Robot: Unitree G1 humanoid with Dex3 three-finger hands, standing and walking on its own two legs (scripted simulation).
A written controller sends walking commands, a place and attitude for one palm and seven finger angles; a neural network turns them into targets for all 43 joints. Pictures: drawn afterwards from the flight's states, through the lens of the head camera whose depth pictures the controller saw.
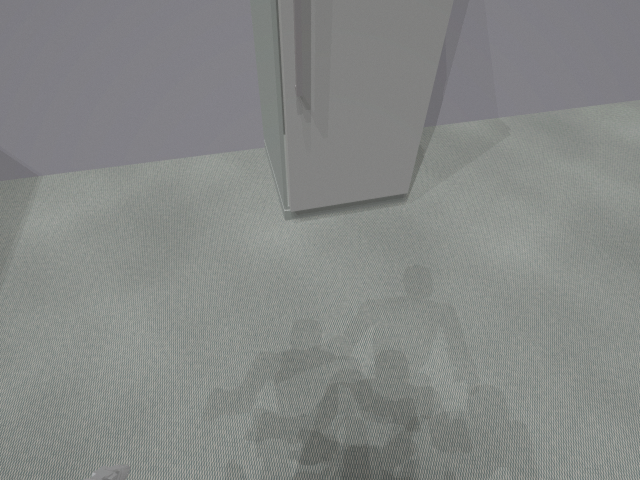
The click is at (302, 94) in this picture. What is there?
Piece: fridge door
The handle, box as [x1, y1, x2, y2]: [293, 0, 302, 96]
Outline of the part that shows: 293,0 296,75 295,88 297,96 302,95 300,0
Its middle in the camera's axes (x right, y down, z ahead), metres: -0.07 -0.65 +1.09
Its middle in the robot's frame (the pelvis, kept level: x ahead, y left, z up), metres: +1.27 +0.14 +0.13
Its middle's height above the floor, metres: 0.90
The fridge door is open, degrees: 0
